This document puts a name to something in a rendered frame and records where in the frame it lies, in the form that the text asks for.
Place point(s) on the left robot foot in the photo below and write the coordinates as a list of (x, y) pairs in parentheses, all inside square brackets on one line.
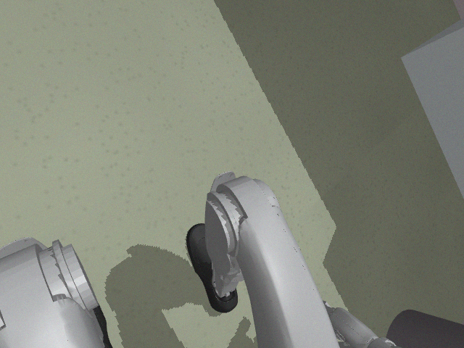
[(103, 325)]

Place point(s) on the right robot foot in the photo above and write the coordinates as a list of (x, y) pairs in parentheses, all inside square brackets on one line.
[(202, 264)]

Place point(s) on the right robot hand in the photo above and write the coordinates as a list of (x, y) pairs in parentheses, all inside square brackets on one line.
[(349, 329)]

